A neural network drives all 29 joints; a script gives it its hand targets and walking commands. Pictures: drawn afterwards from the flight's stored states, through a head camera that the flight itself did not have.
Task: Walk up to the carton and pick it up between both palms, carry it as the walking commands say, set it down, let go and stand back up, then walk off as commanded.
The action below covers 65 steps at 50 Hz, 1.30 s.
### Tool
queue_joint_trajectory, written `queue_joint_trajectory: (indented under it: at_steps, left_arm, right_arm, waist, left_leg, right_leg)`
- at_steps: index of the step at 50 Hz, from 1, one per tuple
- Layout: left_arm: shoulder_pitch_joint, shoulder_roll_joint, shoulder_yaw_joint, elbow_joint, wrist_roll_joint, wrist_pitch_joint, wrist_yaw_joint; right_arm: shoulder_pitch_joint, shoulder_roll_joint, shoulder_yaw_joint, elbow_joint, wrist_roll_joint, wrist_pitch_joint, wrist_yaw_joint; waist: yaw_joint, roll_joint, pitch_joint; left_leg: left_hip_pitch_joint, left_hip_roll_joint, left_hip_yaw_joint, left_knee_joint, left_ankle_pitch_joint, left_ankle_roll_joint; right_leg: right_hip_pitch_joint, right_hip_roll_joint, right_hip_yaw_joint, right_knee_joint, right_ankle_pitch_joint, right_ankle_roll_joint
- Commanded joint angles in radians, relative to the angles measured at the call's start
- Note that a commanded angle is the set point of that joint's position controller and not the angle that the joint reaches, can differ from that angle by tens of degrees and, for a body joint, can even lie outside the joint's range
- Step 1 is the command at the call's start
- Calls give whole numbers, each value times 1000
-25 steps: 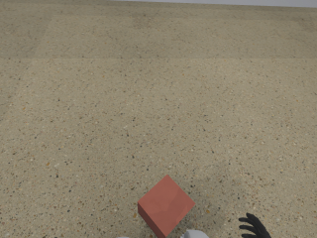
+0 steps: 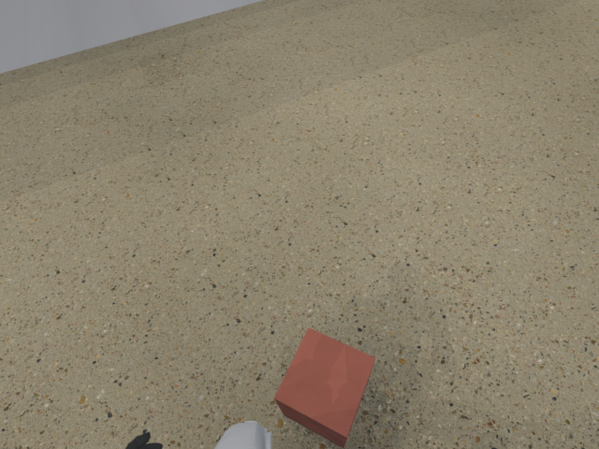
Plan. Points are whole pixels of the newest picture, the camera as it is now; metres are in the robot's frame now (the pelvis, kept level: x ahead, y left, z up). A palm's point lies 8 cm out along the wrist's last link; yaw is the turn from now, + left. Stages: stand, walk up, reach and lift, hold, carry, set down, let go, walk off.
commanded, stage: walk off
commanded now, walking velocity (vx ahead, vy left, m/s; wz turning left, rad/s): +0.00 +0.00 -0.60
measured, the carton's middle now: (326, 388) +0.34 -0.01 -0.65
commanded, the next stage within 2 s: stand in 0.68 s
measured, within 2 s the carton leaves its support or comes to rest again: neither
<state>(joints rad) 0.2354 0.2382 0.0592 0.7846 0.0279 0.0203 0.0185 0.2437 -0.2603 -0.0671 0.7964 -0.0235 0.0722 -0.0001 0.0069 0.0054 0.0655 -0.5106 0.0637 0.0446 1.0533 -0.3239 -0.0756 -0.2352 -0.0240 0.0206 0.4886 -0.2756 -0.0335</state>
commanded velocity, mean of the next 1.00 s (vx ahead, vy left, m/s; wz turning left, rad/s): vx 0.00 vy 0.00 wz -0.40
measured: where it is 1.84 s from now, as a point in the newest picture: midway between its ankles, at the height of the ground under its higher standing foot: outside the picture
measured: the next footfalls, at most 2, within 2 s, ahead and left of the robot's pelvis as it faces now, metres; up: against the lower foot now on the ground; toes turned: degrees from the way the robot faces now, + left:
left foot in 0.18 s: +0.06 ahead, +0.19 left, +0.00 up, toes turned -4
right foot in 0.60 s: +0.00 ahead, -0.04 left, +0.00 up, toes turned -27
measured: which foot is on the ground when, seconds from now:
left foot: up 0.00-0.16, down 0.18-0.62, up 0.64-1.00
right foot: down 0.00-0.18, up 0.20-0.58, down 0.60-1.00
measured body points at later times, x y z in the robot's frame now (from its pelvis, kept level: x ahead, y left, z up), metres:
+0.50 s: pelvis +0.01 +0.07 -0.01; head +0.06 +0.08 +0.44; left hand +0.21 +0.30 -0.14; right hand +0.03 -0.22 -0.11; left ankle +0.02 +0.19 -0.74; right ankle -0.06 -0.03 -0.69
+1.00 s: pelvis +0.02 +0.04 +0.00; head +0.06 +0.03 +0.44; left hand +0.23 +0.21 -0.14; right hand -0.01 -0.24 -0.13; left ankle +0.08 +0.17 -0.72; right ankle -0.03 -0.02 -0.74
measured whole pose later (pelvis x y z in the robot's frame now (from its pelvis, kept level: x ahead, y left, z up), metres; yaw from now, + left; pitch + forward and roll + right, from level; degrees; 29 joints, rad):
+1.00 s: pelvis +0.02 +0.04 +0.00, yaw -28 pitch +1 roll +0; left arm 0.19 0.22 0.03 0.81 0.03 0.01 -0.01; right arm 0.19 -0.24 -0.07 0.81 -0.01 0.06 0.00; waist 0.00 -0.01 0.06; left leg -0.33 0.07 0.05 0.72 -0.39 -0.07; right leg -0.20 0.06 0.00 0.46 -0.27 -0.06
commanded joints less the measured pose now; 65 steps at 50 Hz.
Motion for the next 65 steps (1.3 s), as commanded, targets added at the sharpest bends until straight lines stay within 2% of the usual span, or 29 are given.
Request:
queue_joint_trajectory:
  at_steps: [1,5,7,8,9,10,11,14,18,27,29,30,31,32,33,36,45,46,48,50,52,53,54,55,57,58,59,62,65]
  left_arm:
    - [16,192,53,-68,-3,-26,-6]
    - [-8,247,76,-87,10,-5,-19]
    - [-42,225,67,-86,4,-3,-14]
    - [-12,191,64,-87,-7,-2,-16]
    - [48,82,43,-93,-15,-1,-14]
    - [46,46,32,-91,2,11,6]
    - [-26,110,46,-105,3,23,3]
    - [22,160,71,-56,7,31,-42]
    - [-46,134,61,-75,-20,34,-60]
    - [-134,79,30,-105,-21,41,-75]
    - [-43,109,46,-67,-2,10,-70]
    - [60,176,66,-47,9,-3,-62]
    - [44,297,76,-71,2,-14,-51]
    - [106,286,90,-43,-21,-11,-34]
    - [92,232,75,-42,-17,-10,-33]
    - [-75,149,34,-76,-21,6,-15]
    - [-23,161,21,-37,0,-28,-20]
    - [-29,180,25,-23,7,-35,-22]
    - [-23,183,31,-16,5,-20,-24]
    - [-48,106,8,-5,-15,-15,-22]
    - [-25,61,-3,0,-26,-24,-14]
    - [13,2,-21,15,-29,-15,-17]
    - [19,44,-9,33,-22,1,-14]
    - [-29,76,-6,37,-18,4,-13]
    - [-18,81,4,69,-10,11,-17]
    - [-14,64,-8,79,-11,11,-23]
    - [18,62,3,92,-9,10,-18]
    - [23,23,-6,120,-22,5,-10]
    - [-8,94,-9,122,9,-3,-14]
  right_arm:
    - [-65,-58,-11,-91,4,-10,10]
    - [-93,-46,-18,-126,19,-29,10]
    - [15,-71,-35,-91,22,-42,-22]
    - [48,-90,-31,-82,8,-54,-29]
    - [110,-188,-53,-80,-8,-61,-40]
    - [67,-195,-46,-110,6,-58,-40]
    - [70,-237,-62,-95,0,-52,-35]
    - [-107,-134,-24,-126,-7,-55,-19]
    - [-71,-105,-23,-124,-11,-66,-30]
    - [76,-201,-55,-49,3,-72,-15]
    - [33,-193,-48,-54,17,-62,-9]
    - [49,-150,-47,-68,15,-65,4]
    - [35,-44,-22,-113,13,-53,8]
    - [-97,-73,-18,-151,10,-46,-12]
    - [-108,-135,-31,-134,5,-29,-8]
    - [-43,-108,-34,-84,7,-12,4]
    - [-34,-71,-19,-42,11,-22,4]
    - [-47,-66,-18,-47,13,-23,-3]
    - [-54,-38,-10,-46,18,-26,-5]
    - [-5,-39,-11,-22,22,-46,-17]
    - [37,-81,-2,-8,-5,-76,-25]
    - [-6,-111,1,-13,-5,-79,-25]
    - [-1,-95,5,10,1,-81,-24]
    - [22,-90,4,17,9,-83,-18]
    - [-36,-45,29,16,0,-91,-28]
    - [3,-65,26,32,8,-86,-31]
    - [5,-96,16,42,7,-88,-28]
    - [-4,-95,12,72,7,-80,-36]
    - [-40,-60,7,63,19,-62,-19]
  waist:
    - [36,-198,-75]
    - [44,-228,-131]
    - [-19,-154,-113]
    - [-21,-63,-129]
    - [-36,205,-163]
    - [-16,178,-139]
    - [-47,196,-121]
    - [13,255,-39]
    - [-15,141,-53]
    - [-80,229,-121]
    - [2,134,-143]
    - [43,-97,-176]
    - [31,-342,-201]
    - [111,-325,-198]
    - [104,-157,-116]
    - [-7,-162,-40]
    - [8,-143,-137]
    - [2,-74,-114]
    - [17,-185,-84]
    - [-29,-46,-109]
    - [-27,60,-158]
    - [14,228,-143]
    - [15,234,-89]
    - [-35,236,-87]
    - [-5,117,-78]
    - [-20,179,-82]
    - [-4,213,-90]
    - [16,68,-91]
    - [-14,88,-79]
  left_leg:
    - [-6,-9,16,-127,18,-10]
    - [179,-57,23,-373,-72,-23]
    - [308,-69,32,-625,34,-31]
    - [446,10,-28,-669,139,-11]
    - [575,309,-328,-769,166,53]
    - [446,410,-343,-740,234,101]
    - [315,428,-352,-775,207,186]
    - [293,232,-159,-773,198,131]
    - [330,235,-12,-705,424,184]
    - [496,282,67,-540,765,187]
    - [352,275,118,-404,615,111]
    - [135,225,159,-245,282,30]
    - [-118,62,141,-34,-357,-22]
    - [-116,60,25,92,-337,-9]
    - [-111,94,-2,117,-282,-7]
    - [-45,89,7,124,-66,-8]
    - [145,13,7,-236,-75,-5]
    - [191,11,5,-262,-77,2]
    - [199,-12,14,-348,-81,11]
    - [319,-17,20,-645,131,29]
    - [544,184,-172,-713,435,70]
    - [539,317,-283,-718,653,137]
    - [436,317,-263,-698,741,227]
    - [439,312,-238,-700,787,241]
    - [425,225,-143,-679,786,222]
    - [456,175,-85,-648,891,191]
    - [418,179,-88,-651,861,189]
    - [391,158,-58,-649,687,182]
    - [261,72,-29,-653,230,81]
  right_leg:
    - [60,-169,146,-111,515,-111]
    - [12,-161,231,-78,342,-105]
    - [-18,-141,271,16,354,-63]
    - [-135,-90,244,84,230,-15]
    - [-324,26,132,298,-84,59]
    - [-335,59,84,470,-391,84]
    - [-293,48,56,567,-335,70]
    - [-320,50,69,717,-176,84]
    - [-301,38,-31,699,-131,129]
    - [-136,34,-161,136,-138,85]
    - [76,23,-111,-71,119,49]
    - [288,-88,70,-156,301,16]
    - [388,-390,423,-151,645,-73]
    - [289,-391,401,-108,715,-202]
    - [255,-347,287,-104,720,-187]
    - [74,-173,129,-180,462,-98]
    - [142,-200,125,-118,700,-146]
    - [94,-210,131,-108,723,-155]
    - [74,-180,143,-111,555,-144]
    - [75,-158,156,-62,488,-102]
    - [-57,-87,136,-1,280,-19]
    - [-106,0,73,59,-156,11]
    - [-70,20,33,102,-222,13]
    - [-56,13,28,115,-202,17]
    - [-38,25,21,147,-161,32]
    - [-50,30,7,91,-135,31]
    - [-21,18,10,115,-132,43]
    - [46,16,-26,-23,20,54]
    - [180,-82,60,-118,328,45]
